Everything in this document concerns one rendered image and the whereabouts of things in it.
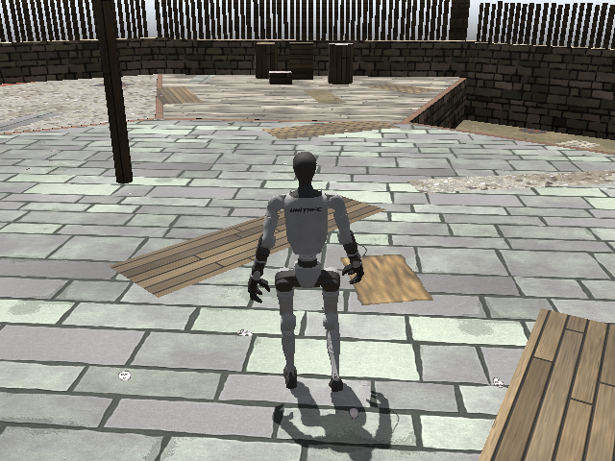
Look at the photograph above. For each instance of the right robot upper arm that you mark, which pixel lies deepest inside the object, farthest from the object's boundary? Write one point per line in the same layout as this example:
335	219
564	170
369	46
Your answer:
335	201

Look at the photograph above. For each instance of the right robot foot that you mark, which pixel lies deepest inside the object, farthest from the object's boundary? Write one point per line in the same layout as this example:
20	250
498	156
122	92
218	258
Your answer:
336	384

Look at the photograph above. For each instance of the left robot forearm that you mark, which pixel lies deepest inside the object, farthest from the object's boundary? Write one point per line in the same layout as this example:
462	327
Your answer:
260	261

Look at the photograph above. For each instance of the right robot shin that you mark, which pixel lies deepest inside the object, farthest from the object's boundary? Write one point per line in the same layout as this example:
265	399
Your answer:
333	346

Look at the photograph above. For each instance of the right robot forearm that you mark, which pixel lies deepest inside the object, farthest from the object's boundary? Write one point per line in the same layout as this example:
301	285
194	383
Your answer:
352	252

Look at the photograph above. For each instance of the left robot upper arm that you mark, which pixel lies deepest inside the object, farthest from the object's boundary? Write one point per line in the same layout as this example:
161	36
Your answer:
275	204

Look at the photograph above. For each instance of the right robot hand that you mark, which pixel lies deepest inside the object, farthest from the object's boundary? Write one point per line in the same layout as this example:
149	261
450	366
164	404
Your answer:
351	270

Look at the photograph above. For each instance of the left robot hand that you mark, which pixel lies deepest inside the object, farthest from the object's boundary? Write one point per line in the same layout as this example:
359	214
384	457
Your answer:
253	289

